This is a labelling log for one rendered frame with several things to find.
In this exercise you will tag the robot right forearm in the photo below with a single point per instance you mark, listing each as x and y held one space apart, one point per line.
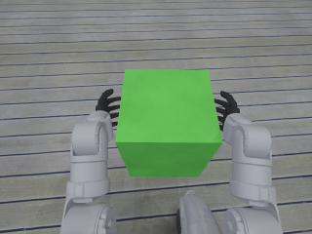
251 180

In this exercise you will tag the robot left hand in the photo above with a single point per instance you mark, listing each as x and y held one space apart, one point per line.
104 101

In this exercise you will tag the carton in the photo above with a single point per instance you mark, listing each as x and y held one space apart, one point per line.
167 123

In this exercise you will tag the left robot upper arm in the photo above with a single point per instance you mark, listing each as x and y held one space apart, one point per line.
89 219

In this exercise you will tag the right robot upper arm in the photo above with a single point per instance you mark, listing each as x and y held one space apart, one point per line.
242 220

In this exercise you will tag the right robot thigh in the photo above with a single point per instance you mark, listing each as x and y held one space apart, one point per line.
199 217

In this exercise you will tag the robot left forearm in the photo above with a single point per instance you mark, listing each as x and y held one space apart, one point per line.
88 157

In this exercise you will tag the robot right hand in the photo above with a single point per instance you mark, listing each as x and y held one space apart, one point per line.
230 107

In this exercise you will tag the right robot shin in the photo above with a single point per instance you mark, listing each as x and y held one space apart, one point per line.
183 223

